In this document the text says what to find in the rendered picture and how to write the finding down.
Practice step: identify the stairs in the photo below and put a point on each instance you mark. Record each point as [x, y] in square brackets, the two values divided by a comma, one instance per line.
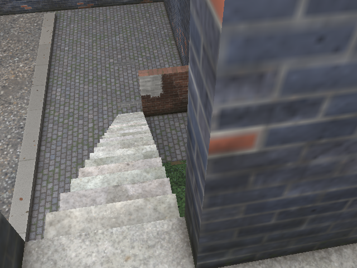
[123, 183]

